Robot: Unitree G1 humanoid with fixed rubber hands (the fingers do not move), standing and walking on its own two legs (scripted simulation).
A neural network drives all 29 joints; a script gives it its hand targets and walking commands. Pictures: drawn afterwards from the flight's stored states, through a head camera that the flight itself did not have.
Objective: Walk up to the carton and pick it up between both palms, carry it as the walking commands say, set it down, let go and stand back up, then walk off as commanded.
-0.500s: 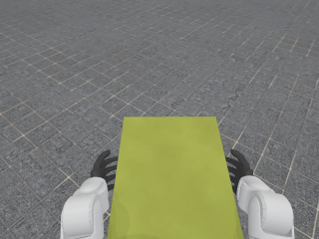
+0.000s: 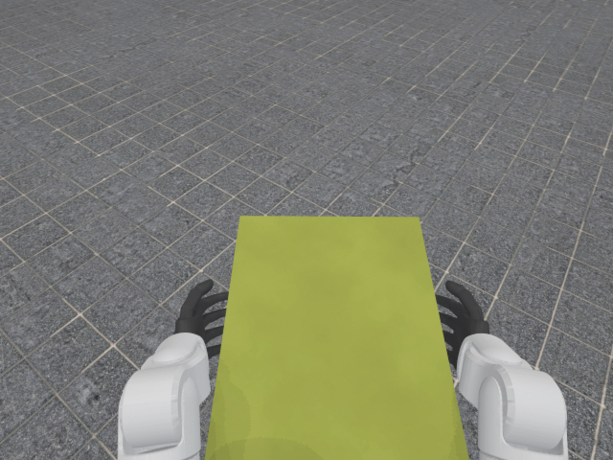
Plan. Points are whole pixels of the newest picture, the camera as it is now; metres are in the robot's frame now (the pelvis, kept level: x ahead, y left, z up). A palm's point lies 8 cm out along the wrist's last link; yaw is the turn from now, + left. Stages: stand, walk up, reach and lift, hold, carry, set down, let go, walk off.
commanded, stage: carry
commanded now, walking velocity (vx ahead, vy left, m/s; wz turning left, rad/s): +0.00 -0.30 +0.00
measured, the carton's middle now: (327, 359) +0.27 +0.00 -0.01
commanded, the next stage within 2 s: none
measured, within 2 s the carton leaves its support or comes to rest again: neither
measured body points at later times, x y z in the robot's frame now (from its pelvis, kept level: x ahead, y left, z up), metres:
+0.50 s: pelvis -0.07 -0.19 +0.00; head -0.05 -0.16 +0.45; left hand +0.19 -0.02 +0.06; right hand +0.21 -0.34 +0.07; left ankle -0.06 -0.09 -0.72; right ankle -0.01 -0.23 -0.69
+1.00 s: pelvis -0.13 -0.37 +0.00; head -0.11 -0.36 +0.45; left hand +0.14 -0.22 +0.06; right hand +0.13 -0.54 +0.06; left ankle -0.10 -0.25 -0.72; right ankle -0.06 -0.45 -0.71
